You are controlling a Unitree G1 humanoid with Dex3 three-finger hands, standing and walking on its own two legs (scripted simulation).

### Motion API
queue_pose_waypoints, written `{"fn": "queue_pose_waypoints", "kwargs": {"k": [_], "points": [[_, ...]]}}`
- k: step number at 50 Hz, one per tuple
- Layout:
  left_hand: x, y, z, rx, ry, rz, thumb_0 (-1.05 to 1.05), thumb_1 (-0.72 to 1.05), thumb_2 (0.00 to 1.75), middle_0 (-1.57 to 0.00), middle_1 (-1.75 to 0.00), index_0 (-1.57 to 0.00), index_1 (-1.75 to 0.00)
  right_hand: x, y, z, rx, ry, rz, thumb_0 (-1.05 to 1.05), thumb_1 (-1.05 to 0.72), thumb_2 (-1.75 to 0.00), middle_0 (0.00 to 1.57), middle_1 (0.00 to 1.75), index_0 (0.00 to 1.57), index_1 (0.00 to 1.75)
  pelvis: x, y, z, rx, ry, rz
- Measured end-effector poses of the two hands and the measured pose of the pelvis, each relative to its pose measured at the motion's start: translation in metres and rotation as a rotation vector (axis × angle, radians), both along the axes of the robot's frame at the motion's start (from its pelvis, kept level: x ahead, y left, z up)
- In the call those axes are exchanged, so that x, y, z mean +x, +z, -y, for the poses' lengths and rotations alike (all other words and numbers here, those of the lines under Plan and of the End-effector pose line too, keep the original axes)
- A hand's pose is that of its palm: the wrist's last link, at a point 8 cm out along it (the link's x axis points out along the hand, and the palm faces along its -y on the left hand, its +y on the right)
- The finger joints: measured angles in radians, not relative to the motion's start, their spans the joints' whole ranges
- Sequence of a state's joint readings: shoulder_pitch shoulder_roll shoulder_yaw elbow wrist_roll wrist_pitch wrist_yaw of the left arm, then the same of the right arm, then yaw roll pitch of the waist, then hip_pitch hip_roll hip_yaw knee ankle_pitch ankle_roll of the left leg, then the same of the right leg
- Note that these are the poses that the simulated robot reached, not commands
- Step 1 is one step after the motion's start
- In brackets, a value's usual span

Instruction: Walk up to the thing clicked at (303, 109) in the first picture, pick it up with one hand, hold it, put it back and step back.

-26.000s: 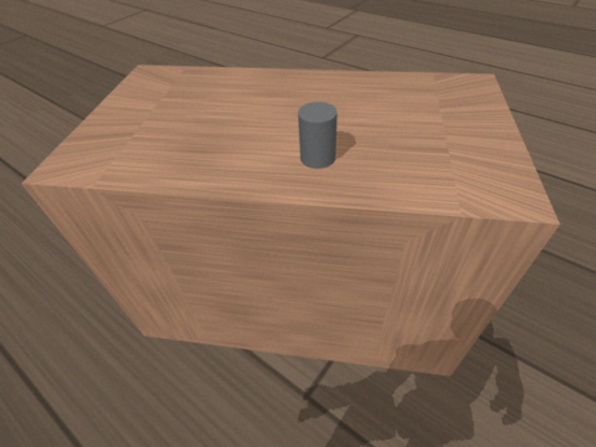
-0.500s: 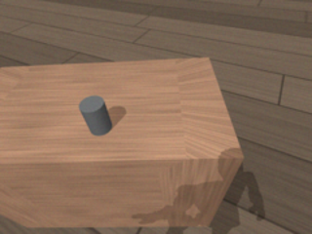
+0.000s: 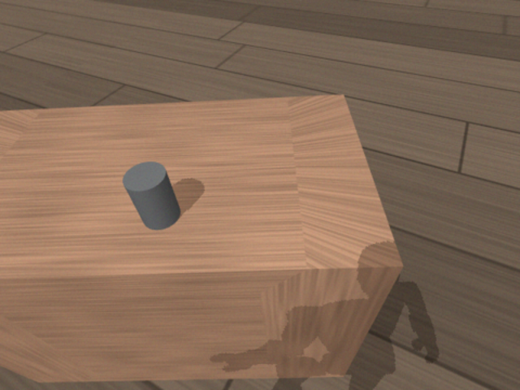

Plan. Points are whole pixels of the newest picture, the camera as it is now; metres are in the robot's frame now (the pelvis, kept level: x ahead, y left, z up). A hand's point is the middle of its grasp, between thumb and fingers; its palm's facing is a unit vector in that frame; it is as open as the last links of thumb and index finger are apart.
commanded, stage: home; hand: left
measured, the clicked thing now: (153, 196) +0.47 +0.25 +0.02
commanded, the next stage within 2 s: stand in 0.08 s
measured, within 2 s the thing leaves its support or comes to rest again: neither
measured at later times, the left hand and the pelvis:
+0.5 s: hand out of the picture +0.06 +0.26 -0.16, palm faces -0.03 -0.94 -0.35, open 12.7 cm; pelvis +0.00 +0.00 +0.00, yaw +0 degrees
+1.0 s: hand out of the picture +0.07 +0.26 -0.16, palm faces -0.03 -0.94 -0.35, open 7.4 cm; pelvis +0.00 +0.00 +0.00, yaw +0 degrees
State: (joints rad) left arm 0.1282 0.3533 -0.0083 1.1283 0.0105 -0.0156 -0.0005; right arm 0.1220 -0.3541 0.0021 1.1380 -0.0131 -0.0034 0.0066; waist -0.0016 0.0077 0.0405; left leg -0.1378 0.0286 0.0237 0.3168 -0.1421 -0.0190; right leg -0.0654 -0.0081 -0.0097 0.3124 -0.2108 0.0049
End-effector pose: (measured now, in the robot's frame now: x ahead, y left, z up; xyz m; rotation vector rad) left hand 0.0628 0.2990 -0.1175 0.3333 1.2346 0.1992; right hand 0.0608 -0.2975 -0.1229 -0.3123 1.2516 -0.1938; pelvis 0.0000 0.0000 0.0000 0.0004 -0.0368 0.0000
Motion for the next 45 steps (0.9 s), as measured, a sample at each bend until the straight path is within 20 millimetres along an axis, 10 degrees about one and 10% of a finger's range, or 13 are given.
{"fn": "queue_pose_waypoints", "kwargs": {"k": [15,29,45], "points": [[0.0011,0.0011,-0.0008,0.0,-0.001,0.009,-0.01,-0.49,0.12,-0.1,-0.12,-0.1,-0.11,-0.0013,-0.0002,-0.0018,0.003,-0.003,0.006,0.0,-0.9,-0.9,0.2,0.3,0.2,0.3,-0.001,0.0001,-0.001,0.001,0.0,0.003],[-0.0032,-0.0018,-0.0009,-0.006,0.002,-0.013,0.0,0.36,0.77,-0.19,-0.29,-0.2,-0.28,-0.0028,0.0003,-0.0021,0.001,-0.007,-0.01,0.0,-0.9,-0.89,0.2,0.3,0.2,0.3,0.001,0.0003,-0.0013,0.0,-0.003,0.0],[0.0021,-0.0003,-0.0017,-0.005,0.003,-0.004,0.0,0.87,0.9,-0.2,-0.3,-0.2,-0.3,0.0048,0.0003,-0.0036,0.004,-0.003,0.006,0.0,-0.9,-0.89,0.2,0.3,0.2,0.3,0.0034,0.0003,-0.0017,0.002,-0.005,0.0]]}}
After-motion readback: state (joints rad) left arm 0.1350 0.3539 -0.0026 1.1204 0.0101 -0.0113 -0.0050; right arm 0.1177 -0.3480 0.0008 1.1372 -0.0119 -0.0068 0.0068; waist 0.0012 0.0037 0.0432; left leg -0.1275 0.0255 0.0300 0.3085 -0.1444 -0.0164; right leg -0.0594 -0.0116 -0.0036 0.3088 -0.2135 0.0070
